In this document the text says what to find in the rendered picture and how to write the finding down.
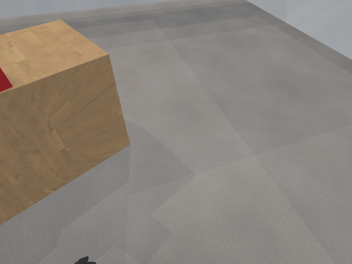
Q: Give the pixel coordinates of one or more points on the carton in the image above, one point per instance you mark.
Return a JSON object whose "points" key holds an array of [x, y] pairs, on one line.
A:
{"points": [[4, 82]]}

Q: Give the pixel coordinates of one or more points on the pedestal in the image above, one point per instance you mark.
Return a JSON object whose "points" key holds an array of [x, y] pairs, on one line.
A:
{"points": [[61, 118]]}

